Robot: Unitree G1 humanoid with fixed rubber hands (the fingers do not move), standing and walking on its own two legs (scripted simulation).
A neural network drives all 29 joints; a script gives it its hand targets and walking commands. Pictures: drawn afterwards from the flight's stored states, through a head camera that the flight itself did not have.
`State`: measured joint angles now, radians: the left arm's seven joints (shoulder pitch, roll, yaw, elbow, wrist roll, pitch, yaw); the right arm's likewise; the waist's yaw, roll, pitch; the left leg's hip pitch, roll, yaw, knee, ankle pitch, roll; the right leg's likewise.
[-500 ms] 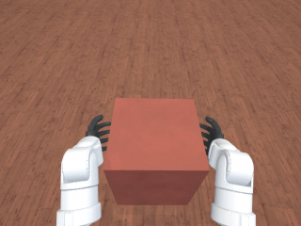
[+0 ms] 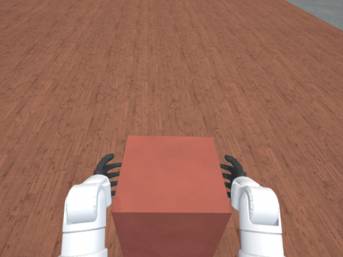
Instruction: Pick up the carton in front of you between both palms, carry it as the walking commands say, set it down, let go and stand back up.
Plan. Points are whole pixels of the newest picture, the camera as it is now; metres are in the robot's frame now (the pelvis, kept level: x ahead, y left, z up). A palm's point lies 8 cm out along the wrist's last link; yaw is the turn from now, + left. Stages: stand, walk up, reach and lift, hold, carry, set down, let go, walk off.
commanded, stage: carry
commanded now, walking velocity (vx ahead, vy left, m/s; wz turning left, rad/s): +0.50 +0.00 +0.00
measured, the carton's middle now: (169, 200) +0.27 +0.00 -0.01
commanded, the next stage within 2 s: none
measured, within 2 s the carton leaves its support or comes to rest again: neither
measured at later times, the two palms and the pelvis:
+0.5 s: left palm (130, 97) +0.56 +0.12 +0.09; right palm (221, 97) +0.58 -0.18 +0.08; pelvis +0.31 -0.05 +0.01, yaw +4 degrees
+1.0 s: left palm (130, 61) +0.85 +0.16 +0.06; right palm (200, 61) +0.86 -0.14 +0.07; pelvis +0.58 +0.00 +0.01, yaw +1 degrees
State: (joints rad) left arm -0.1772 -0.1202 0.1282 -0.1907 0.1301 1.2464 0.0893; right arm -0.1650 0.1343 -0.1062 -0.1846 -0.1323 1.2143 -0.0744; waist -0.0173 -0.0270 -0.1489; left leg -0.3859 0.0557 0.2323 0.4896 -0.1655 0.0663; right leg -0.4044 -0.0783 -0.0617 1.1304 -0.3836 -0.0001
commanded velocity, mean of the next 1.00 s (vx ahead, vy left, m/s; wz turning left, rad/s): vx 0.30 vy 0.00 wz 0.00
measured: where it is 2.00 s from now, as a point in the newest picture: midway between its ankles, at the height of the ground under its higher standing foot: (164, 201)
